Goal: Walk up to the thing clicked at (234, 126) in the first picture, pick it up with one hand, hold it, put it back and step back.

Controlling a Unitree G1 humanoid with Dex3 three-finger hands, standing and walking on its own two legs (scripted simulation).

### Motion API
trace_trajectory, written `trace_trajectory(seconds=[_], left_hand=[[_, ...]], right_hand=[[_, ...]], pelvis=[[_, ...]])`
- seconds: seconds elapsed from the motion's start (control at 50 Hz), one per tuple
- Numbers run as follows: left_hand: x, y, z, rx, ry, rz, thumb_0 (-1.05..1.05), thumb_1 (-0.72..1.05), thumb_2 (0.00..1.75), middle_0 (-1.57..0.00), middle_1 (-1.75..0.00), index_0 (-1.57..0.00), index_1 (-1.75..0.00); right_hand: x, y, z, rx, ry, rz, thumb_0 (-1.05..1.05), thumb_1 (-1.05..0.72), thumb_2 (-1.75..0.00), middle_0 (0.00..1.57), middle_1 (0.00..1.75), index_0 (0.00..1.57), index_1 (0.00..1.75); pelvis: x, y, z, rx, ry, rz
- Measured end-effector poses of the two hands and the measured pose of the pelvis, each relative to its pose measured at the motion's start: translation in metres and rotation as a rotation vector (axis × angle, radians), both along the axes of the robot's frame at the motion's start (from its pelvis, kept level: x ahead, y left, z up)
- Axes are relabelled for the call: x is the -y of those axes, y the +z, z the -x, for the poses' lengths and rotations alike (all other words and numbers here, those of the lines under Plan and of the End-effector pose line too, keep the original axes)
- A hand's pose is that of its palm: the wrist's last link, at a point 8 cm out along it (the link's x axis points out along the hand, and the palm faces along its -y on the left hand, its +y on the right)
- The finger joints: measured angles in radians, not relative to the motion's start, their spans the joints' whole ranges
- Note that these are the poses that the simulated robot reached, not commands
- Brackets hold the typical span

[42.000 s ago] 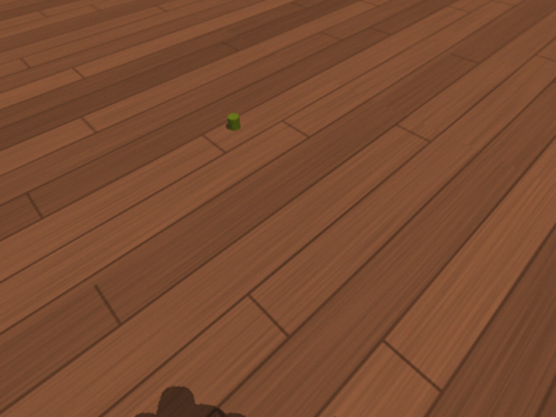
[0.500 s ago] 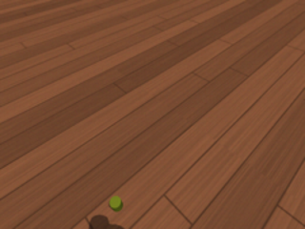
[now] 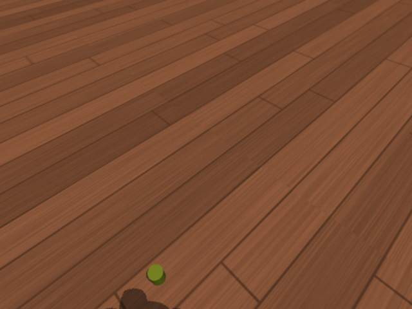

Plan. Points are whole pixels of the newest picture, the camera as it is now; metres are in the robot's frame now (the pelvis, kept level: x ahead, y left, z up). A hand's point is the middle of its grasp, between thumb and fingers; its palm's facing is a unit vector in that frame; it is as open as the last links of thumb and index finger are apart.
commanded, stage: stand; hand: left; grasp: from above
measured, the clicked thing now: (156, 274) +0.40 +0.28 -0.74
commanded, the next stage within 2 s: step back in 0.36 s
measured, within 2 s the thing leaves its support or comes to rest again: neither
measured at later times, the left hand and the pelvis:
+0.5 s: hand out of the picture +0.08 +0.26 -0.16, palm faces +0.01 -0.93 -0.36, open 7.4 cm; pelvis -0.02 +0.00 -0.01, yaw +0 degrees
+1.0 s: hand out of the picture +0.02 +0.29 -0.18, palm faces -0.12 -0.92 -0.38, open 7.4 cm; pelvis -0.11 +0.03 -0.02, yaw -5 degrees
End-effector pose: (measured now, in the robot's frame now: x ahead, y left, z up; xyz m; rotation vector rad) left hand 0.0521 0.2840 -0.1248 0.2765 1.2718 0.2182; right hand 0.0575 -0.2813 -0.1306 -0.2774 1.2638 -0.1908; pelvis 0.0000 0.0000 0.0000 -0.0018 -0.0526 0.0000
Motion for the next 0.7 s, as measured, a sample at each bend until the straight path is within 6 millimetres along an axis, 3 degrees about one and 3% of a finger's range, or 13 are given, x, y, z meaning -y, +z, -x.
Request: trace_trajectory(seconds=[0.38, 0.5, 0.6, 0.7], left_hand=[[-0.007, 0.006, -0.015, 0.029, -0.016, -0.015, 0.01, 0.9, 0.9, -0.21, -0.3, -0.2, -0.3], [-0.02, 0.001, -0.017, 0.048, -0.014, -0.039, 0.01, 0.9, 0.9, -0.21, -0.3, -0.21, -0.3], [-0.041, -0.006, -0.021, 0.071, -0.049, -0.055, 0.01, 0.9, 0.9, -0.21, -0.3, -0.21, -0.3], [-0.061, -0.017, -0.031, 0.113, -0.068, -0.062, 0.01, 0.9, 0.9, -0.21, -0.3, -0.21, -0.3]], right_hand=[[0.012, 0.004, -0.009, 0.01, 0.015, 0.016, 0.01, -0.91, -0.9, 0.21, 0.3, 0.2, 0.3], [0.02, 0.001, -0.008, 0.01, 0.008, 0.04, 0.01, -0.91, -0.9, 0.21, 0.3, 0.2, 0.3], [0.019, 0.002, 0.006, 0.005, 0.005, 0.086, 0.01, -0.91, -0.9, 0.21, 0.3, 0.2, 0.3], [0.006, 0.005, 0.037, -0.02, 0.011, 0.122, 0.01, -0.91, -0.9, 0.21, 0.3, 0.2, 0.3]], pelvis=[[0.002, 0.0, -0.001, -0.009, 0.001, 0.0], [-0.001, -0.008, 0.017, -0.021, 0.006, 0.015], [-0.018, -0.018, 0.031, -0.024, 0.003, 0.009], [-0.033, -0.025, 0.047, -0.024, -0.004, 0.013]])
